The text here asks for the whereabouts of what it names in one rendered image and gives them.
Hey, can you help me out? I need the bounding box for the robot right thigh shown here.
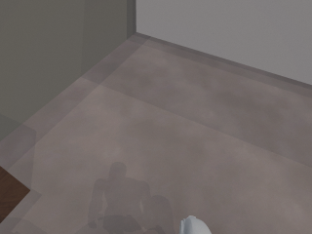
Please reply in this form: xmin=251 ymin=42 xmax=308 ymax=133
xmin=178 ymin=217 xmax=212 ymax=234

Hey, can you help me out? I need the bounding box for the cabinet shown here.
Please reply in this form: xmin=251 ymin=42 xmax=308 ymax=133
xmin=0 ymin=166 xmax=30 ymax=223

